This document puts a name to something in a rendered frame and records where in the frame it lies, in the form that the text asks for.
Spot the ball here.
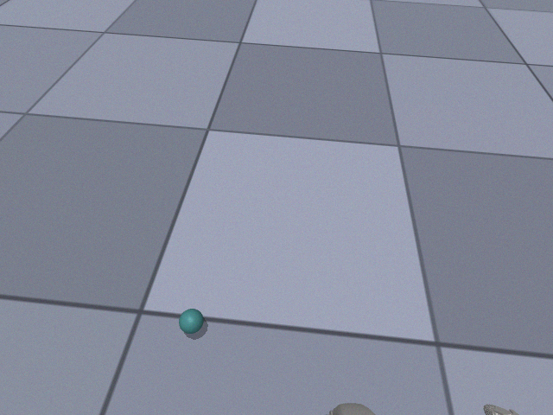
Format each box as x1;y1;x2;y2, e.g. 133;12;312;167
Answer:
179;309;204;334

